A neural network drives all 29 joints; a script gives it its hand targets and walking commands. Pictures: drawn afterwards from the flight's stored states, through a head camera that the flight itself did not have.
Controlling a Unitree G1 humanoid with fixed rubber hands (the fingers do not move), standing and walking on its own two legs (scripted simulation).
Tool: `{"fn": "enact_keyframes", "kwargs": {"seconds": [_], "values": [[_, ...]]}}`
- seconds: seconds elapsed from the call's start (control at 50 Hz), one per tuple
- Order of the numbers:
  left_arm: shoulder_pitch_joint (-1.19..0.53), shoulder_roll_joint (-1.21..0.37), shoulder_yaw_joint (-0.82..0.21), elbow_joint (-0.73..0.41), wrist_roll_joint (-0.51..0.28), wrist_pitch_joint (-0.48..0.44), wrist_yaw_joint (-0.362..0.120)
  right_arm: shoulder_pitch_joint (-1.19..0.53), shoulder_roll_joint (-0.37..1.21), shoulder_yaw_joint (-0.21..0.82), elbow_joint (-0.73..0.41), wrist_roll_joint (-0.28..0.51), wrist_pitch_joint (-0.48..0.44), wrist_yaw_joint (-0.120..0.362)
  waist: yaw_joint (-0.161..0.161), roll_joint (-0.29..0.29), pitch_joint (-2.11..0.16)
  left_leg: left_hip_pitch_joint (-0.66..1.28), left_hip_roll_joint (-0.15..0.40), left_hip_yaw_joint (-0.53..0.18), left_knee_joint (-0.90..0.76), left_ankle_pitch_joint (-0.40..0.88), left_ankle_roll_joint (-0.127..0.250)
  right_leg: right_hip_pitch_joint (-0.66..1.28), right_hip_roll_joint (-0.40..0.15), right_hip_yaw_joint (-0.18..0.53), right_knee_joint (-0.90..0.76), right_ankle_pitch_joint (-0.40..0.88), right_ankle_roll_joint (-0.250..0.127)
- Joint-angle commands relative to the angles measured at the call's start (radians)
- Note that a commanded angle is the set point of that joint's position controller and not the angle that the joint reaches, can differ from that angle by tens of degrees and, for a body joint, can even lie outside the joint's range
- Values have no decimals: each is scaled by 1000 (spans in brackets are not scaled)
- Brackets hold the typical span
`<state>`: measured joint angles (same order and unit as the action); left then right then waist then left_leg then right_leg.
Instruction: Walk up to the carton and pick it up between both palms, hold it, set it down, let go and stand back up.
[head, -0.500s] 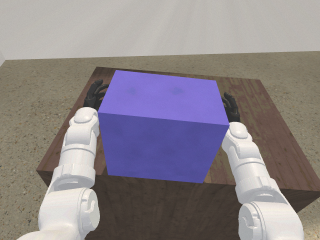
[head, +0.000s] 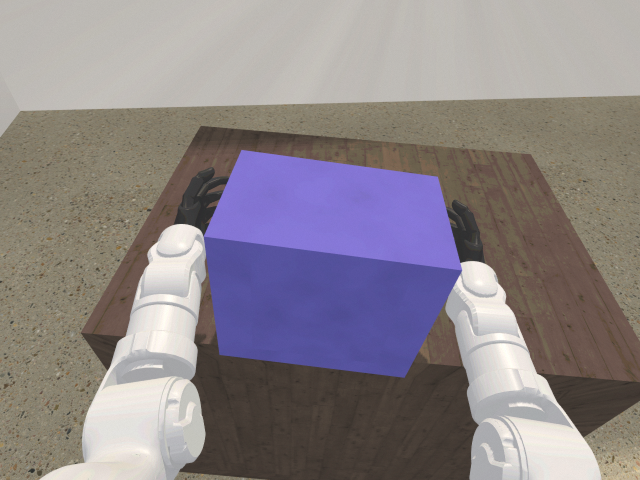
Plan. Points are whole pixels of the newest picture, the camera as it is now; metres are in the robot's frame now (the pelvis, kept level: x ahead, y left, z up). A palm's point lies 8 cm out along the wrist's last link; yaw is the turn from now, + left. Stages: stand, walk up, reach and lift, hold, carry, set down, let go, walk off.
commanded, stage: set down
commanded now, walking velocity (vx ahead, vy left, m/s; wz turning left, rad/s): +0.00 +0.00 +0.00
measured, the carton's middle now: (326, 267) +0.39 +0.03 +0.07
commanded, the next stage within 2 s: none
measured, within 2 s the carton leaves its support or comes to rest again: neither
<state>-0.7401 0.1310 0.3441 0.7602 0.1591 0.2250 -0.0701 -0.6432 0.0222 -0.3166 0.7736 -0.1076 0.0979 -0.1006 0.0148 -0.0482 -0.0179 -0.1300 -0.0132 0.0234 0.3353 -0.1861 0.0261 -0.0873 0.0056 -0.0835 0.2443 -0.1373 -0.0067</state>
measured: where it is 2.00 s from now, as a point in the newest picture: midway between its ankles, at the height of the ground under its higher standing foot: outside the picture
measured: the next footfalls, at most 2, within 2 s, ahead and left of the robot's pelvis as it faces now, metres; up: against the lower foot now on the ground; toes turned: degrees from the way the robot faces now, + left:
none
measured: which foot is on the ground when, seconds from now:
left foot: down 0.00-1.00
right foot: down 0.00-1.00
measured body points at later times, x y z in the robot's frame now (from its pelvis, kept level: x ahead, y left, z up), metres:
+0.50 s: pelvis +0.00 +0.00 +0.00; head +0.00 +0.04 +0.45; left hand +0.40 +0.22 +0.11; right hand +0.40 -0.14 +0.11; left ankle +0.00 +0.09 -0.75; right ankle +0.00 -0.11 -0.75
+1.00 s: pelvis +0.00 +0.01 +0.00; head +0.00 +0.04 +0.45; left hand +0.40 +0.22 +0.10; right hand +0.39 -0.14 +0.10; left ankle +0.00 +0.09 -0.75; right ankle +0.00 -0.11 -0.75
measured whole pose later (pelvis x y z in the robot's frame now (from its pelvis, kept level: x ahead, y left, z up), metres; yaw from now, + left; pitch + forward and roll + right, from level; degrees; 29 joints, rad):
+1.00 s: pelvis +0.00 +0.01 +0.00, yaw +0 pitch -3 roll -1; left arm -0.70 0.06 0.47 0.71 0.27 0.15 -0.13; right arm -0.64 0.10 -0.48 0.74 -0.27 -0.02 -0.03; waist 0.03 -0.05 0.04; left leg -0.09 -0.03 0.03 0.30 -0.18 0.04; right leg -0.05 -0.01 -0.07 0.23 -0.13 0.00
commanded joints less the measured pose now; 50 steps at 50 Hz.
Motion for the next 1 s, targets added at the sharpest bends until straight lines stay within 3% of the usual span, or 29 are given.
{"fn": "enact_keyframes", "kwargs": {"seconds": [0.0,0.18,0.28,0.36,0.42,0.6,0.98], "values": [[-630,-570,-322,-125,-27,-47,-130,-803,480,313,-254,4,-118,123,4,83,-465,89,-14,38,-11,357,-103,246,19,0,36,269,29],[-587,-569,-306,-121,3,-56,-130,-727,464,270,-208,-38,-135,130,-3,113,-420,129,-6,43,-1,403,-117,204,23,-7,18,222,15],[-594,-567,-319,-147,9,-67,-124,-693,462,240,-177,-60,-149,135,-24,138,-418,136,-2,43,1,414,-127,187,21,-11,15,205,10],[-562,-561,-284,-109,28,-66,-129,-675,461,230,-165,-74,-151,141,-4,119,-366,107,-2,50,-19,356,-117,191,19,-13,6,160,15],[-548,-550,-266,-108,48,-66,-131,-646,462,211,-154,-91,-152,142,-8,121,-340,91,-3,54,-34,322,-104,194,14,-9,1,142,15],[-523,-553,-256,-120,64,-85,-121,-585,450,168,-128,-129,-172,150,-18,143,-321,121,8,50,-31,341,-116,153,17,-19,-8,94,8],[-469,-514,-164,-78,114,-105,-132,-502,449,107,-95,-199,-177,154,-12,96,-227,77,14,57,-66,252,-89,156,4,-13,-11,40,28]]}}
